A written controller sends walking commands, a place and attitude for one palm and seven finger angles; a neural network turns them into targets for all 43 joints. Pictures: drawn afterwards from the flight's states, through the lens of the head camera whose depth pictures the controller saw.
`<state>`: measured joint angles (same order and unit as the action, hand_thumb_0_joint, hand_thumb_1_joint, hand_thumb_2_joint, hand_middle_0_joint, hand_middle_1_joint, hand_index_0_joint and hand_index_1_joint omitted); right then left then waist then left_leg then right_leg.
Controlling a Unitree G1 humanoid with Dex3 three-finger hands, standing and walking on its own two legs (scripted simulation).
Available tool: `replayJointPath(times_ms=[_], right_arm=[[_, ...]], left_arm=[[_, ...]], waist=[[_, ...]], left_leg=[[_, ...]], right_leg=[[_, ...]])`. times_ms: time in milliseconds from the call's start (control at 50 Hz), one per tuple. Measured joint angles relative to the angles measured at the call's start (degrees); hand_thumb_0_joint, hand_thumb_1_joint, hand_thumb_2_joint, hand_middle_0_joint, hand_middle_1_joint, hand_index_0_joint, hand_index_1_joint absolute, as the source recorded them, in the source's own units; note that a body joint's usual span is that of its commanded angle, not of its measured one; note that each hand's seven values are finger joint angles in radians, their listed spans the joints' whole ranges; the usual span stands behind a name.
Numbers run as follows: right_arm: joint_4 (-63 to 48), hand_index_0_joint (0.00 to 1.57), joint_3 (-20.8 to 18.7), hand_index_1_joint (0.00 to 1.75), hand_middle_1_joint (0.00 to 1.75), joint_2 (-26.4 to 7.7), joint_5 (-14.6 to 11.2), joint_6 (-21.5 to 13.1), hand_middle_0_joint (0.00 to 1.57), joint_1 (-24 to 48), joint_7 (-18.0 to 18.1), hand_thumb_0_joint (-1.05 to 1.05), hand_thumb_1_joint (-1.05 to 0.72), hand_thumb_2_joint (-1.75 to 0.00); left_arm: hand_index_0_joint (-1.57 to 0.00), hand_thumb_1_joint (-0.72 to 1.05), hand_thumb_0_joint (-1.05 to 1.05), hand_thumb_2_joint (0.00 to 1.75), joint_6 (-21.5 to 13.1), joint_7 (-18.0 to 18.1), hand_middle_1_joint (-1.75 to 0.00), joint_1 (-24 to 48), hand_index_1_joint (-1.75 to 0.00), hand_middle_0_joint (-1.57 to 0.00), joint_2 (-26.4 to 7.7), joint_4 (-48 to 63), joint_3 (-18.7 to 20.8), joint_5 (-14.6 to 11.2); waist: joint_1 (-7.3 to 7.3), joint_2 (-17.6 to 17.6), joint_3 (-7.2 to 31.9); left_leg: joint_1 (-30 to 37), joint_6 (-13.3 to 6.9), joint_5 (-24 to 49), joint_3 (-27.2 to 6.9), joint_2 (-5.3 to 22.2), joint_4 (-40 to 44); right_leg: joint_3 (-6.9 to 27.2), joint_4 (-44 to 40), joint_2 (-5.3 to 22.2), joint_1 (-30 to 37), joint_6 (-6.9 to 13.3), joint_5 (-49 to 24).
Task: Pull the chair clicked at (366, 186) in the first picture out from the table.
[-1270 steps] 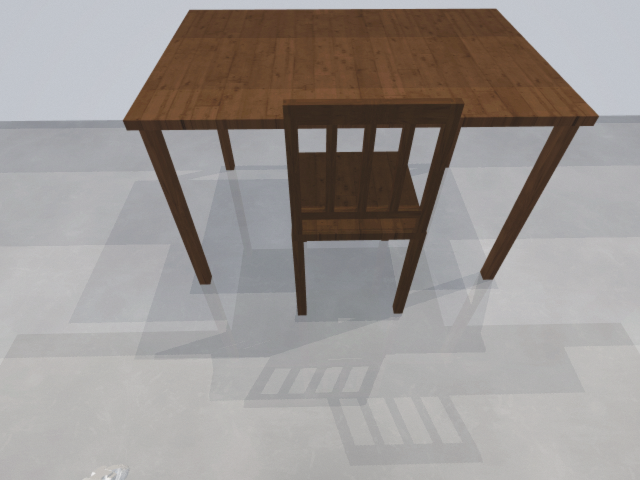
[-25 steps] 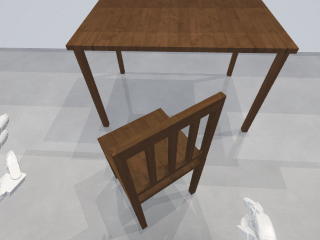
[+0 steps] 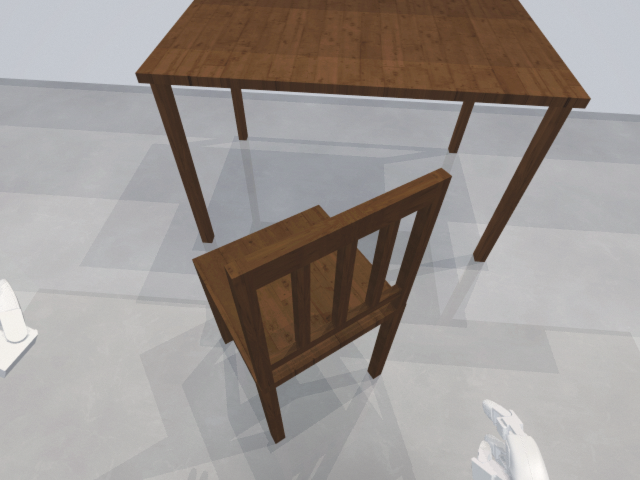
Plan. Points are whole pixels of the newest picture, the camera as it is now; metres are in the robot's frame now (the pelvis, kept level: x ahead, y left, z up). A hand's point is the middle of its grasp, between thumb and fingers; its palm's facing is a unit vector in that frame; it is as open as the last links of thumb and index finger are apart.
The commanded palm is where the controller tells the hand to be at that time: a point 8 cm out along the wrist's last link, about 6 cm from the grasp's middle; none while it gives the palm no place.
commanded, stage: step back with the hand held close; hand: left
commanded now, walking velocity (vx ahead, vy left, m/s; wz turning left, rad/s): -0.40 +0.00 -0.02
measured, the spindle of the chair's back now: (342, 285) +0.45 -0.01 -0.11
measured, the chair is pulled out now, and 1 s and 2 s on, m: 0.50 0.50 0.50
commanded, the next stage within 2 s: stop stepping back and stand still in 0.80 s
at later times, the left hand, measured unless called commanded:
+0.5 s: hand (16, 376) +0.17 +0.26 +0.16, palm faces +0.40 -0.78 -0.49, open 7.4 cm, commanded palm +0.09 +0.31 +0.19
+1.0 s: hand out of the picture +0.06 +0.22 +0.17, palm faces +0.23 -0.80 -0.55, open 7.4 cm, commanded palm +0.01 +0.27 +0.19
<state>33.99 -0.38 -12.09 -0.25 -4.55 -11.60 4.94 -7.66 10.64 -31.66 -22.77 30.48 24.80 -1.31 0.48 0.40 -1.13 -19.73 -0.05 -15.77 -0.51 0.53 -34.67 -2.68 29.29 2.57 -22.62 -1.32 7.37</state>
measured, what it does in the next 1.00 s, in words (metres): walks backwards: right foot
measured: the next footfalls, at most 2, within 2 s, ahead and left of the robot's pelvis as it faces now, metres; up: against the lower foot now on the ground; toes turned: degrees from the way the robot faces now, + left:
right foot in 0.86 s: -0.17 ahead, -0.11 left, +0.00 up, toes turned +1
left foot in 1.10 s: -0.15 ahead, +0.10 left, +0.00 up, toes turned +4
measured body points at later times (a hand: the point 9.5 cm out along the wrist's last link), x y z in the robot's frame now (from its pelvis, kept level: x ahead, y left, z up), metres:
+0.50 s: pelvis -0.04 +0.01 +0.00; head +0.00 +0.02 +0.44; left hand +0.14 +0.30 +0.19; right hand +0.16 -0.24 -0.08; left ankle -0.01 +0.11 -0.73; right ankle +0.06 -0.14 -0.73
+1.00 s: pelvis -0.15 -0.02 +0.01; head -0.12 -0.01 +0.46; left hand +0.04 +0.26 +0.20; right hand +0.02 -0.25 -0.07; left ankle -0.10 +0.09 -0.70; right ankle -0.20 -0.13 -0.73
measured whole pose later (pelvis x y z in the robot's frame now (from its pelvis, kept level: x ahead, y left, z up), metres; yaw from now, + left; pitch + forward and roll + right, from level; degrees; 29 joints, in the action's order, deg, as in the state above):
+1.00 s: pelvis -0.15 -0.02 +0.01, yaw -4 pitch +4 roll -1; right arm 34.3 0.7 -10.9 -0.4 -3.1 -8.2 2.3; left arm -10.4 5.7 -37.4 -27.9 33.6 24.2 -3.7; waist 0.5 -0.5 0.6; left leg -28.5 0.7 -16.1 0.7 0.6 -42.2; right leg 1.0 23.8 -2.0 -11.4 0.9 15.7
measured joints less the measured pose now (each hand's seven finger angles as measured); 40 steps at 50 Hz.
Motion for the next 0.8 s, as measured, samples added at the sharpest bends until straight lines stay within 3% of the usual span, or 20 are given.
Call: replayJointPath(times_ms=[180, 260, 340, 400, 480, 520, 560, 600, 640, 680, 740, 800], right_arm=[[0.9, 0.21, -0.5, 0.3, 0.3, 0.0, 0.4, 1.6, 0.21, 2.5, -0.3, 0.01, -0.9, -0.9], [-0.1, 0.21, -0.7, 0.3, 0.3, 0.8, 0.3, 1.1, 0.21, 1.9, 0.2, 0.01, -0.9, -0.9], [0.0, 0.21, -0.6, 0.3, 0.3, 1.4, 0.5, 0.2, 0.21, 2.0, -0.1, 0.01, -0.9, -0.9], [0.8, 0.21, -0.9, 0.3, 0.3, 0.9, 0.8, 0.3, 0.21, 3.2, -0.6, 0.01, -0.9, -0.9], [1.6, 0.21, -1.6, 0.3, 0.3, 0.2, 0.8, 1.7, 0.21, 4.1, -0.7, 0.01, -0.9, -0.9], [1.4, 0.21, -1.4, 0.3, 0.3, 0.2, 0.8, 2.3, 0.21, 4.1, -0.4, 0.01, -0.9, -0.9], [1.4, 0.21, -1.3, 0.3, 0.3, 1.0, 0.9, 2.4, 0.21, 4.2, 0.1, 0.01, -0.9, -0.9], [1.4, 0.2, -1.3, 0.3, 0.3, 1.9, 1.4, 1.3, 0.21, 3.3, 0.2, 0.01, -0.9, -0.9], [1.6, 0.2, -1.1, 0.3, 0.3, 2.7, 1.5, -0.3, 0.21, 2.3, -0.1, 0.01, -0.9, -0.9], [2.0, 0.2, -0.5, 0.3, 0.3, 3.2, 1.6, -1.6, 0.21, 1.8, -0.9, 0.01, -0.9, -0.9], [2.5, 0.21, 0.5, 0.3, 0.3, 3.4, 2.0, -2.7, 0.21, 2.6, -2.1, 0.01, -0.9, -0.9], [2.4, 0.21, 1.4, 0.3, 0.3, 3.7, 2.2, -2.9, 0.21, 4.2, -2.8, 0.01, -0.9, -0.9]], left_arm=[[-0.21, 0.88, 0.01, 0.9, -1.0, -0.4, -0.3, -0.7, -0.3, -0.21, -0.8, 1.8, -0.6, -0.1], [-0.22, 0.88, 0.01, 0.9, -1.3, -0.8, -0.3, -1.1, -0.3, -0.21, -2.6, 1.8, 1.2, 0.5], [-0.22, 0.88, 0.01, 0.9, -2.1, -1.4, -0.3, -0.9, -0.3, -0.21, -2.8, 2.3, 3.2, 0.6], [-0.21, 0.88, 0.01, 0.9, -2.4, -1.7, -0.3, 0.1, -0.3, -0.21, -1.1, 2.3, 1.6, 0.4], [-0.22, 0.88, 0.01, 0.9, -2.5, -2.0, -0.3, -0.1, -0.3, -0.21, -0.6, 3.2, -0.9, 0.3], [-0.22, 0.88, 0.01, 0.9, -2.7, -1.9, -0.3, -1.2, -0.31, -0.21, -1.5, 4.0, -0.5, 0.1], [-0.22, 0.88, 0.01, 0.9, -3.0, -1.9, -0.3, -1.8, -0.31, -0.21, -2.7, 3.6, 0.8, 0.2], [-0.22, 0.88, 0.01, 0.9, -2.6, -1.9, -0.3, -2.3, -0.31, -0.21, -2.9, 2.9, 1.7, -0.1], [-0.22, 0.88, 0.01, 0.9, -2.2, -1.6, -0.3, -2.3, -0.31, -0.21, -2.5, 3.0, 2.0, -0.8], [-0.22, 0.88, 0.02, 0.9, -2.2, -1.3, -0.3, -2.1, -0.31, -0.21, -1.8, 3.6, 1.7, -1.0], [-0.21, 0.88, 0.02, 0.9, -1.9, -1.6, -0.3, -1.2, -0.3, -0.21, -0.9, 3.7, 0.4, -1.2], [-0.21, 0.89, 0.01, 0.9, -1.1, -2.4, -0.3, 0.2, -0.3, -0.21, -1.6, 2.9, -0.6, -1.8]], waist=[[-0.86, -0.7, 0.1], [-1.72, -0.8, -0.1], [-0.64, -1.1, -0.2], [-0.38, -0.4, -0.7], [-1.03, -0.4, -0.1], [-1.64, -0.9, 0.4], [-1.58, -2.3, -0.2], [-1.57, -1.5, 0.3], [-0.99, -1.0, 1.0], [0.14, -1.0, 1.4], [1.14, -1.0, 1.5], [0.97, -1.0, 1.3]], left_leg=[[-2.4, -0.2, 1.3, 0.1, 0.0, 0.3], [-3.1, -0.4, 1.5, -1.0, -0.3, -0.3], [-4.8, 0.3, 0.4, -1.1, 0.1, -2.9], [-5.4, 0.6, 0.6, -1.5, 0.4, -3.1], [-6.1, 0.3, -4.3, -1.1, -0.8, -7.2], [-4.0, -0.5, -0.8, -0.6, -0.8, -2.3], [-4.0, -1.8, 1.2, 0.0, -1.3, -1.4], [-4.0, -2.3, 1.8, -0.6, -0.4, -0.2], [-3.7, -2.3, 3.4, -1.0, 0.5, 2.3], [-3.0, -2.1, 5.4, -0.3, 1.2, 5.2], [-2.6, -1.9, 8.1, 1.1, 1.9, 8.6], [-3.7, -1.5, 10.7, 2.1, 2.1, 10.6]], right_leg=[[0.1, -2.2, -0.1, -1.5, -0.2, -2.2], [2.0, 3.1, -1.4, -2.1, -0.4, 0.7], [3.1, 4.3, -2.3, -2.2, -0.1, 4.0], [2.8, 3.5, -2.6, -2.3, 0.2, 2.5], [2.3, 0.9, -2.0, -2.5, -0.1, 0.4], [2.1, 0.5, -1.7, -3.2, -0.7, -0.4], [3.2, 4.3, -1.9, -4.2, -0.7, 3.2], [3.8, 14.5, -4.3, -5.1, -0.1, 10.2], [3.4, 19.6, -5.7, -3.7, 0.4, 15.0], [2.7, 19.2, -5.7, -0.8, 0.6, 16.8], [2.6, 14.3, -5.0, 4.0, 0.5, 17.4], [3.1, 6.9, -4.5, 8.1, 0.7, 15.7]])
